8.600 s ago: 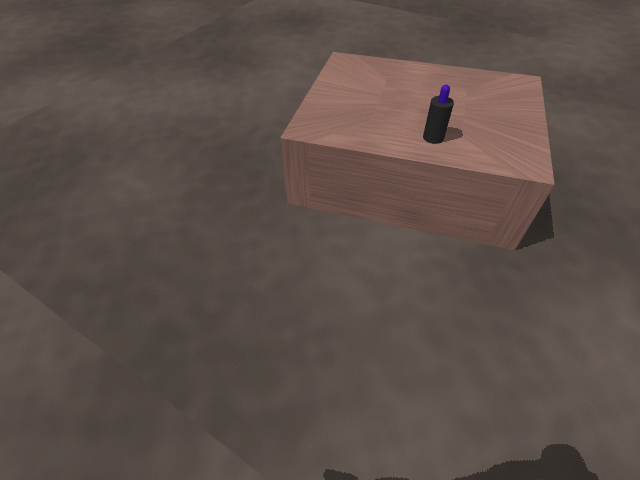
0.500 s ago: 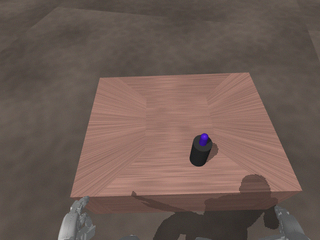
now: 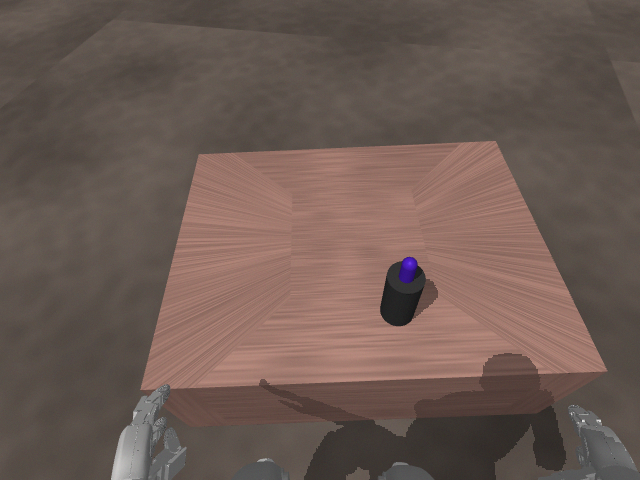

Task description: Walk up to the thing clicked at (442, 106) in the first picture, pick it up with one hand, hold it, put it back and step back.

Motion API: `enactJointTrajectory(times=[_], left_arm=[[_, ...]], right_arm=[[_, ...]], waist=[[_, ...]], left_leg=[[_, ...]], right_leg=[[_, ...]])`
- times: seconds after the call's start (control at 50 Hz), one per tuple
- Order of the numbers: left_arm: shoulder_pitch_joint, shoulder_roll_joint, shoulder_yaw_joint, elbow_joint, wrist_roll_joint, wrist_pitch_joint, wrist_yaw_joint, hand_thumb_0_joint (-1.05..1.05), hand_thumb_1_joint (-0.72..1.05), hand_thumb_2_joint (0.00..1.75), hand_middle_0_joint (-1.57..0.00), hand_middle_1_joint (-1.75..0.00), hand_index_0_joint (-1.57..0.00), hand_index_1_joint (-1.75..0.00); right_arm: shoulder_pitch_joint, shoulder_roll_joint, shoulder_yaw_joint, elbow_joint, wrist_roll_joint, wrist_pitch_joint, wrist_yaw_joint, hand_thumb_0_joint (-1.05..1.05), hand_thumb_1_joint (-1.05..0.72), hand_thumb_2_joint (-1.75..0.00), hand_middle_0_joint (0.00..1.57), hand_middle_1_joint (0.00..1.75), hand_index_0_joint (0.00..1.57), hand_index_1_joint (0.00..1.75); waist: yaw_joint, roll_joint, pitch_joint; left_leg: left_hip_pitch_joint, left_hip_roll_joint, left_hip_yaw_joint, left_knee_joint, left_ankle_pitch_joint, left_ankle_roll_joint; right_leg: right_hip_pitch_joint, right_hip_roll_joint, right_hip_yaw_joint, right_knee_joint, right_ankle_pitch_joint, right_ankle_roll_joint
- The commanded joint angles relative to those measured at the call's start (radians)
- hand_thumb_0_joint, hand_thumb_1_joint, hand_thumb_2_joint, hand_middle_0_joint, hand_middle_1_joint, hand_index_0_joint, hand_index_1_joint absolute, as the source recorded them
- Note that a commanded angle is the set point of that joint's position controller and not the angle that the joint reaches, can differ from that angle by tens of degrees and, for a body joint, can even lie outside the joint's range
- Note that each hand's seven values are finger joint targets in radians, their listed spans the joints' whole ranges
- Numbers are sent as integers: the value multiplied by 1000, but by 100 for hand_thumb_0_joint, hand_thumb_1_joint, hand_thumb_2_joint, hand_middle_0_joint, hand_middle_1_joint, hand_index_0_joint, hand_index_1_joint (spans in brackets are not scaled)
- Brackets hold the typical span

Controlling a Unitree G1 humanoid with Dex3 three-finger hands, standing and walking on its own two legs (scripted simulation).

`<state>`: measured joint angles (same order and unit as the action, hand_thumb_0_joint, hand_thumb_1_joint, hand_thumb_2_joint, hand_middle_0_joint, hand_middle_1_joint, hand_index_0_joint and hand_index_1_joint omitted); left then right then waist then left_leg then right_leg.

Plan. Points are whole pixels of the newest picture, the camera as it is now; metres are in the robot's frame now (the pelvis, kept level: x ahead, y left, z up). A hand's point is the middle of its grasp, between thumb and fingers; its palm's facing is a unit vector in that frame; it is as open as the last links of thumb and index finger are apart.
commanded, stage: go down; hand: right
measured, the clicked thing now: (403, 288) +0.51 -0.14 -0.26
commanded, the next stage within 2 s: approach in 1.52 s
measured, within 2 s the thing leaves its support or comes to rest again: neither
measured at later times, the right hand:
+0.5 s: hand (565, 318) +0.32 -0.30 -0.02, palm faces +0.15 +0.97 -0.17, open 17.6 cm
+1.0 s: hand (570, 262) +0.39 -0.33 +0.00, palm faces +0.14 +0.99 -0.09, open 17.6 cm
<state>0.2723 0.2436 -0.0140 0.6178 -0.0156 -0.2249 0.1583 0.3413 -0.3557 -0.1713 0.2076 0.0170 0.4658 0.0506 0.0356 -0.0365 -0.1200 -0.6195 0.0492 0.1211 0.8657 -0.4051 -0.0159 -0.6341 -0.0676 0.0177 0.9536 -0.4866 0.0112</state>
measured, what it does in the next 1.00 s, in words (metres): stands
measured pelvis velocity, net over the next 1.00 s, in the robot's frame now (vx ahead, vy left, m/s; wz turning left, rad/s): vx -0.02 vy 0.00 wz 0.04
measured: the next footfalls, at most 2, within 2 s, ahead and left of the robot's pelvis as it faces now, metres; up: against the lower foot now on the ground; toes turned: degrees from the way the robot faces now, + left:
none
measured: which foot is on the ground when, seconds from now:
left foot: down 0.00-1.00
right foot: down 0.00-1.00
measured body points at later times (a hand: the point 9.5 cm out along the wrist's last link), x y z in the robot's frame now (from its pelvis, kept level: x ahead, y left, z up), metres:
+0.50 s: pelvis -0.02 +0.00 +0.00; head +0.05 -0.01 +0.44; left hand +0.06 +0.28 -0.10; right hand +0.31 -0.36 -0.01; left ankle +0.01 +0.13 -0.69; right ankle -0.01 -0.12 -0.69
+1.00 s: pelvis -0.02 +0.00 -0.02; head +0.10 -0.02 +0.41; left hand +0.02 +0.30 -0.12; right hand +0.38 -0.38 +0.01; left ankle +0.01 +0.13 -0.69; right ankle -0.01 -0.12 -0.69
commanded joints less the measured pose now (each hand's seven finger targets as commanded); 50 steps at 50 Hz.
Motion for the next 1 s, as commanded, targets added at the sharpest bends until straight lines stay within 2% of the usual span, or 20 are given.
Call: enactJointTrajectory(times=[0.0, 0.08, 0.1, 0.14, 0.24, 0.28, 0.34, 0.38, 0.42, 0.48, 0.52, 0.54, 0.58, 0.7, 0.76, 0.8, 0.84, 0.92, 0.94, 0.98], left_arm=[[-49, 142, 45, -125, 4, -72, 32, 0, 91, 89, -20, -30, -20, -30], [-46, 146, 38, -82, 5, -92, 44, 0, 91, 89, -20, -30, -20, -30], [-44, 154, 41, -76, 4, -93, 49, 0, 91, 89, -20, -30, -20, -30], [-36, 158, 40, -45, 5, -88, 49, 0, 91, 88, -20, -30, -21, -30], [3, 179, 48, -16, 11, -71, 38, 0, 91, 88, -20, -30, -20, -29], [17, 179, 51, -16, 12, -59, 25, 0, 91, 88, -20, -30, -20, -29], [39, 186, 54, -11, 14, -49, 10, 0, 91, 89, -20, -30, -20, -30], [56, 191, 63, -14, 18, -36, 1, 0, 91, 89, -20, -30, -20, -30], [75, 204, 69, -9, 19, -25, -6, 0, 91, 89, -20, -30, -20, -30], [96, 211, 70, -24, 19, -4, -15, 0, 90, 90, -20, -30, -20, -30], [110, 226, 73, -14, 19, 10, -19, 0, 91, 90, -20, -30, -20, -30], [121, 235, 75, -7, 19, 14, -21, 0, 90, 90, -20, -30, -20, -30], [144, 240, 75, 9, 22, 25, -25, 0, 91, 90, -20, -30, -20, -30], [174, 258, 67, 25, 22, 49, -34, 0, 92, 88, -20, -30, -21, -29], [174, 261, 63, 27, 22, 58, -43, 0, 92, 88, -20, -31, -21, -30], [182, 262, 60, 25, 23, 64, -45, 0, 92, 88, -20, -31, -21, -30], [181, 263, 58, 29, 23, 68, -49, 0, 93, 88, -20, -31, -21, -30], [187, 274, 56, 28, 25, 77, -57, 0, 92, 88, -20, -31, -21, -30], [202, 274, 57, 30, 25, 79, -60, 0, 92, 89, -20, -31, -21, -30], [203, 274, 54, 33, 24, 86, -63, 0, 92, 89, -20, -31, -21, -30]], right_arm=[[-271, -254, -135, -218, 2, -77, -6, 0, 56, -3, 5, 5, 4, 5], [-428, -289, -157, -154, 28, -127, 16, 0, 56, -3, 5, 5, 5, 5], [-470, -325, -190, -114, 34, -142, 24, 0, 55, -2, 6, 5, 5, 5], [-514, -323, -193, 1, 43, -162, 47, 0, 53, -2, 6, 5, 5, 5], [-620, -386, -250, 244, 52, -218, 129, 0, 54, -2, 6, 5, 5, 5], [-679, -382, -243, 314, 56, -255, 166, 0, 54, -1, 6, 4, 5, 4], [-731, -455, -303, 408, 62, -330, 208, 0, 59, -1, 6, 4, 5, 4], [-810, -463, -303, 435, 65, -390, 236, 0, 59, -1, 6, 4, 5, 4], [-838, -503, -337, 490, 70, -452, 259, 0, 60, -1, 6, 4, 5, 4], [-966, -552, -359, 472, 82, -546, 293, 0, 61, -1, 5, 5, 5, 5], [-989, -585, -380, 546, 85, -581, 313, 0, 61, 0, 5, 5, 5, 5], [-1019, -572, -362, 585, 86, -598, 323, 0, 61, 0, 6, 4, 5, 4], [-1064, -621, -396, 596, 83, -636, 334, 0, 60, -1, 6, 4, 5, 4], [-1133, -688, -424, 697, 82, -687, 369, 0, 59, -2, 6, 5, 5, 5], [-1163, -692, -423, 733, 86, -707, 382, 0, 57, -2, 6, 4, 6, 4], [-1200, -750, -448, 715, 78, -723, 385, 0, 56, -2, 6, 4, 6, 4], [-1172, -715, -432, 783, 89, -725, 403, 0, 56, -2, 6, 4, 6, 4], [-1230, -747, -440, 775, 94, -749, 417, 0, 56, -3, 6, 5, 6, 5], [-1273, -784, -463, 739, 92, -758, 415, 0, 56, -3, 6, 5, 6, 5], [-1247, -754, -444, 797, 93, -757, 426, 0, 57, -3, 6, 5, 6, 5]], waist=[[26, -76, -99], [33, -93, -101], [34, -87, -125], [32, -81, -97], [7, -70, -135], [9, -67, -142], [-5, -51, -153], [12, -46, -164], [7, -29, -174], [14, -56, -271], [18, -71, -257], [29, -72, -248], [24, -88, -303], [26, -86, -325], [30, -93, -292], [27, -102, -336], [37, -81, -312], [42, -109, -335], [49, -107, -376], [55, -96, -355]], left_leg=[[47, -45, -37, -131, 81, 16], [44, -41, -44, -132, 75, 15], [49, -43, -41, -128, 86, 17], [59, -39, -47, -142, 78, 16], [101, -35, -44, -132, 158, 23], [103, -37, -43, -131, 174, 28], [110, -38, -44, -121, 189, 30], [93, -33, -59, -116, 203, 30], [72, -36, -59, -90, 221, 33], [71, -35, -64, -64, 240, 38], [25, -36, -67, -53, 213, 41], [-3, -40, -65, -50, 194, 43], [-4, -37, -70, -38, 209, 45], [-23, -39, -76, -34, 221, 45], [-56, -42, -75, -35, 174, 47], [-22, -38, -85, -32, 206, 45], [-46, -42, -79, -24, 211, 44], [-65, -39, -88, -14, 239, 42], [-49, -40, -88, -10, 263, 42], [-76, -42, -86, -4, 266, 41]], right_leg=[[64, 44, 23, -178, 133, -18], [68, 44, 23, -179, 123, -17], [79, 41, 28, -180, 137, -18], [62, 42, 22, -181, 125, -19], [61, 42, 17, -181, 221, -17], [67, 40, 19, -187, 241, -19], [50, 38, 18, -190, 257, -23], [40, 39, 11, -168, 263, -31], [31, 36, 14, -158, 288, -31], [60, 35, 17, -139, 312, -31], [27, 37, 18, -128, 287, -30], [29, 34, 23, -133, 272, -26], [33, 35, 22, -114, 294, -25], [24, 36, 19, -91, 309, -28], [-7, 36, 24, -97, 256, -30], [-7, 40, 13, -79, 276, -34], [-27, 38, 19, -72, 290, -33], [-15, 38, 17, -47, 322, -35], [1, 37, 18, -41, 347, -35], [-9, 35, 18, -29, 360, -35]])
